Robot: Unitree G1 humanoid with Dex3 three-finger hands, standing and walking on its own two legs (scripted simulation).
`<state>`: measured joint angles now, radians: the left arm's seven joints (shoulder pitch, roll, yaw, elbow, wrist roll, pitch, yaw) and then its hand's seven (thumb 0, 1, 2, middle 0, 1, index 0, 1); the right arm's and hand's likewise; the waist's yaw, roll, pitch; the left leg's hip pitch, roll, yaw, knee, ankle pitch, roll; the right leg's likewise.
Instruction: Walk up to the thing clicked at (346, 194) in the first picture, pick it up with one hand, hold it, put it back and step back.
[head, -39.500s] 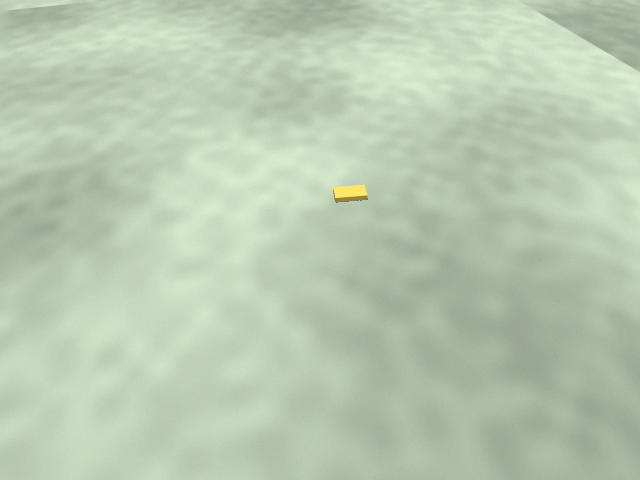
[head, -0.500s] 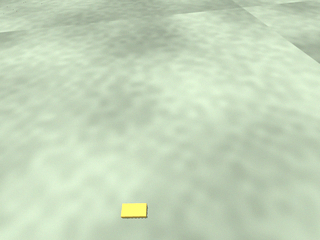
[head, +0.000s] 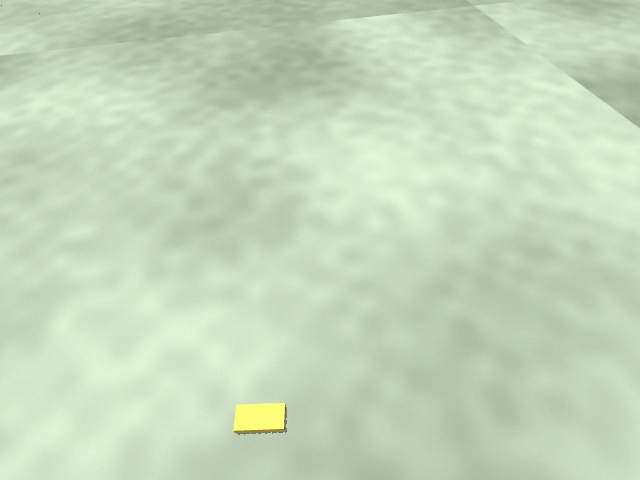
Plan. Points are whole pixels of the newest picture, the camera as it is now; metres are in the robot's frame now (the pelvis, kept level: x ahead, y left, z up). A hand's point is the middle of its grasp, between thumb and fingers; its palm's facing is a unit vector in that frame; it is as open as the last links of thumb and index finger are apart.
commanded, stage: stand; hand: left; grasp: from above
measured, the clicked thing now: (260, 417) +0.44 +0.24 -0.77
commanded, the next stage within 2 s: step back in 1.14 s
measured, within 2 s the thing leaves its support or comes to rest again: neither
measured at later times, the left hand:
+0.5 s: hand out of the picture +0.05 +0.21 -0.17, palm faces +0.00 -0.97 -0.26, open 7.4 cm
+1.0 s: hand out of the picture +0.05 +0.23 -0.17, palm faces -0.01 -0.95 -0.31, open 7.4 cm
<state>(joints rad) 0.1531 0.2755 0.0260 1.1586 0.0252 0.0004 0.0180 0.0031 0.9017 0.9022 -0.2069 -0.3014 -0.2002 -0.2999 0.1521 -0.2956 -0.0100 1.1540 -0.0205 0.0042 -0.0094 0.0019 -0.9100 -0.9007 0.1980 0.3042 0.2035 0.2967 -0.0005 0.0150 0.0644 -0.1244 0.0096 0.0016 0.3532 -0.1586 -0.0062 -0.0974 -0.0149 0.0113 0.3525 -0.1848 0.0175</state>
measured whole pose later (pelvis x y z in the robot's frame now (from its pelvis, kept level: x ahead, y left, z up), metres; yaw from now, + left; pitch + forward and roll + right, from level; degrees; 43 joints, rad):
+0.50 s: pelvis +0.01 +0.00 +0.00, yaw +0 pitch -4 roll +0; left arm 0.17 0.22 0.02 1.17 0.02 0.00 0.02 0.00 0.90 0.90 -0.21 -0.30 -0.20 -0.30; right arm 0.16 -0.24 0.00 1.17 -0.02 0.00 -0.02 0.00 -0.91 -0.90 0.20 0.30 0.20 0.30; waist 0.00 0.01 0.05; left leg -0.12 0.01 0.01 0.36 -0.18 0.00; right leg -0.09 -0.02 0.02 0.35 -0.20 0.02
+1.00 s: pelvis +0.01 +0.01 +0.00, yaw -1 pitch -3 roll +0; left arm 0.18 0.28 0.03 1.14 0.02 0.00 0.01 0.00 0.90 0.90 -0.21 -0.30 -0.20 -0.30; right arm 0.16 -0.29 -0.02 1.14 -0.02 0.00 -0.01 0.00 -0.91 -0.90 0.20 0.30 0.20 0.30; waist 0.00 0.01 0.06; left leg -0.13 0.00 0.01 0.36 -0.17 0.00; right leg -0.11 -0.02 0.02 0.37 -0.20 0.02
